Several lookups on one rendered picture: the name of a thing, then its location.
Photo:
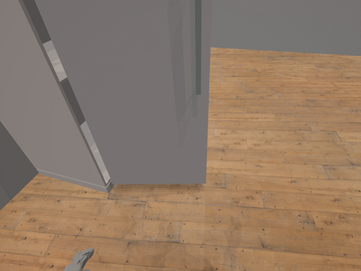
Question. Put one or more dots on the left robot hand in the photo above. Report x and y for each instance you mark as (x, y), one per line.
(79, 260)

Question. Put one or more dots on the fridge door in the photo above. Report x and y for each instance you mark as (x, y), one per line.
(132, 67)

